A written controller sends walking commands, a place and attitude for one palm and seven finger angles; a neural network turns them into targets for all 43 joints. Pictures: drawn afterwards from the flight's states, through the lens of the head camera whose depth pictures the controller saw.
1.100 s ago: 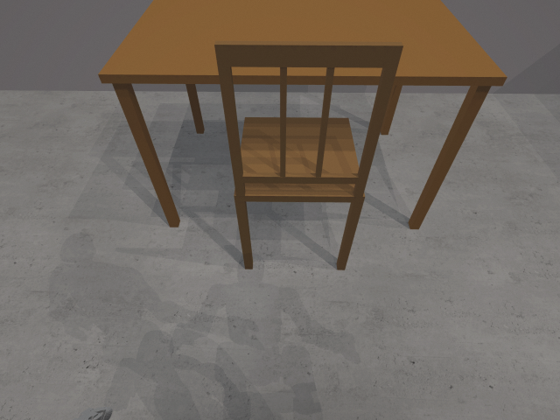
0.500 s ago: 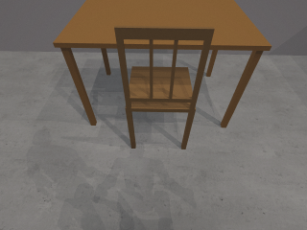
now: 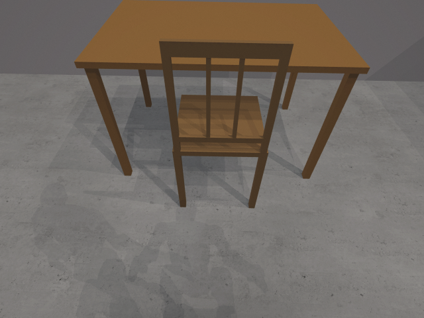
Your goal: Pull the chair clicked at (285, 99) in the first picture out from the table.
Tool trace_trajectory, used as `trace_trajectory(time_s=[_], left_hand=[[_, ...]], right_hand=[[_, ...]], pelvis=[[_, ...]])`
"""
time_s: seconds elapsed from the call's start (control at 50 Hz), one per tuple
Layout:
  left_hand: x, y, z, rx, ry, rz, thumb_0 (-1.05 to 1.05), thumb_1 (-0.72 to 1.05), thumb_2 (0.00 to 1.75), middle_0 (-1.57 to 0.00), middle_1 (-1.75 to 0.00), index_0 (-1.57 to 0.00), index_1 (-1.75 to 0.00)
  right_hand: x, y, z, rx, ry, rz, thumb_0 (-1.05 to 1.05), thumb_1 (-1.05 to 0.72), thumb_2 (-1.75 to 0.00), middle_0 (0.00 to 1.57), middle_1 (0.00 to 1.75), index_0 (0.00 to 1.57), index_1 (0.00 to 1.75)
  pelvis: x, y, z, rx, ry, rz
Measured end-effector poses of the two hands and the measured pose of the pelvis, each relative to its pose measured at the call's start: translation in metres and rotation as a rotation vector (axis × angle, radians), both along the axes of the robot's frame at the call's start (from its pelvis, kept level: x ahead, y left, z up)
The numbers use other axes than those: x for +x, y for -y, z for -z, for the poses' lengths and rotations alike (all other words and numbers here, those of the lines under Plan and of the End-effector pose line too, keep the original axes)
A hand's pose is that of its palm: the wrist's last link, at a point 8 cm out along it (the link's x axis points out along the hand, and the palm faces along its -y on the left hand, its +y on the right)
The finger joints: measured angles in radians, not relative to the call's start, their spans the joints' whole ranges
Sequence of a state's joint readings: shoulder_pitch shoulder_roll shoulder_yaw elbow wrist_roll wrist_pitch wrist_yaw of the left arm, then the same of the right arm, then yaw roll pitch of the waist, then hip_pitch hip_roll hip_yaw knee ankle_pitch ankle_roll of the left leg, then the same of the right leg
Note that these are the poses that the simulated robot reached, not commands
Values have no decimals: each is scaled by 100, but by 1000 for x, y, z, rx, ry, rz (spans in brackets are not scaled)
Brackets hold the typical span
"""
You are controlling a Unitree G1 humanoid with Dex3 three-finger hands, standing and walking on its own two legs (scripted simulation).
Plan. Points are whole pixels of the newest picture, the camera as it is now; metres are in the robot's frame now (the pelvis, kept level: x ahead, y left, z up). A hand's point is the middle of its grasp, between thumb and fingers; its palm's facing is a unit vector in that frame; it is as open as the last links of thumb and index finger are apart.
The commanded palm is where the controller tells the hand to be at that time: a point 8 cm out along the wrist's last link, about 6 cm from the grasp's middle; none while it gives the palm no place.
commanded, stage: look at it before walking up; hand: left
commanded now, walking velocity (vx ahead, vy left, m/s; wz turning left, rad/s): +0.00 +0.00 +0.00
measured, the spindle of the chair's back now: (208, 101) +0.83 +0.06 -0.07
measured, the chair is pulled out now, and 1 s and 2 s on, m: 0.00 0.00 0.00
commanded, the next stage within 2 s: take the last steps up to it in 0.34 s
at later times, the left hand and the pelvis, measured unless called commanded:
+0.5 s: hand out of the picture +0.06 +0.25 -0.16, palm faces -0.01 -0.94 -0.33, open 7.4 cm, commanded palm none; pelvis +0.00 +0.01 +0.00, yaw +0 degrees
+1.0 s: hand out of the picture +0.15 +0.19 -0.19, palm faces +0.00 -0.98 -0.18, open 7.3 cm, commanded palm none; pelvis +0.11 +0.01 -0.01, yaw +0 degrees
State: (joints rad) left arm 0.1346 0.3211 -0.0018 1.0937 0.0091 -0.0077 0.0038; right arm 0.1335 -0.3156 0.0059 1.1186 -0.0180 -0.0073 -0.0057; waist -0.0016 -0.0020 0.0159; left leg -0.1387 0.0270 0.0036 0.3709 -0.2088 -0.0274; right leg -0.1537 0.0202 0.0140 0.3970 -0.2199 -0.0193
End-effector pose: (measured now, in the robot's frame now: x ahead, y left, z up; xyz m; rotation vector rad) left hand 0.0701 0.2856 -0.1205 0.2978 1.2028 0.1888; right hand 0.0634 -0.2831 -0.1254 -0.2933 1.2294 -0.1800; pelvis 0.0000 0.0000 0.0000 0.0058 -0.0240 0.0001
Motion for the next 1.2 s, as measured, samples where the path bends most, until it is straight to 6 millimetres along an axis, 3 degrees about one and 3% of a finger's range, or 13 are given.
trace_trajectory(time_s=[0.54, 0.64, 0.8, 0.88, 0.96, 1.04, 1.08, 1.12, 1.2], left_hand=[[-12, -7, 3, 5, -42, -24, 1, 91, 90, -20, -30, -21, -30], [-23, 7, 19, -50, -76, -51, 1, 91, 90, -20, -30, -20, -30], [-49, 27, 49, -160, -246, -99, 1, 91, 90, -20, -30, -20, -30], [-21, 37, 45, -177, -270, -76, 1, 91, 90, -20, -30, -20, -30], [39, 47, 38, -173, -192, -53, 2, 92, 90, -20, -30, -20, -30], [101, 49, 41, -129, -64, -42, 2, 94, 90, -20, -30, -21, -30], [120, 50, 42, -113, -5, -64, 2, 94, 90, -20, -30, -21, -30], [129, 52, 39, -108, 12, -88, 1, 93, 90, -20, -30, -20, -30], [132, 59, 39, -126, -37, -103, 1, 92, 90, -20, -30, -20, -30]], right_hand=[[4, -6, 0, -4, -11, -6, 0, -91, -90, 20, 30, 21, 30], [-4, -24, 11, 29, -52, 0, 0, -91, -90, 20, 30, 20, 30], [-26, -71, 26, 80, -137, 82, 0, -91, -90, 20, 30, 20, 30], [-54, -91, 21, 115, -226, 157, 0, -91, -90, 20, 30, 21, 30], [-78, -101, 15, 156, -372, 204, 0, -91, -90, 20, 30, 21, 30], [-81, -92, 22, 183, -483, 230, 0, -91, -90, 21, 30, 21, 30], [-66, -82, 27, 181, -505, 215, 0, -91, -90, 21, 30, 21, 30], [-34, -70, 31, 163, -470, 189, 1, -91, -90, 20, 30, 21, 30], [62, -51, 29, 121, -271, 134, 1, -91, -90, 20, 30, 20, 30]], pelvis=[[4, -6, 0, -1, -6, -3], [18, -8, 6, -12, -8, -7], [57, -24, 18, -6, -12, 15], [76, -21, 13, -3, -15, 22], [99, -13, 10, -11, -25, 12], [128, 4, 23, -6, -21, -12], [139, 8, 28, -19, -11, -31], [150, 10, 26, -32, -7, -44], [175, 8, 17, -36, -17, -51]])
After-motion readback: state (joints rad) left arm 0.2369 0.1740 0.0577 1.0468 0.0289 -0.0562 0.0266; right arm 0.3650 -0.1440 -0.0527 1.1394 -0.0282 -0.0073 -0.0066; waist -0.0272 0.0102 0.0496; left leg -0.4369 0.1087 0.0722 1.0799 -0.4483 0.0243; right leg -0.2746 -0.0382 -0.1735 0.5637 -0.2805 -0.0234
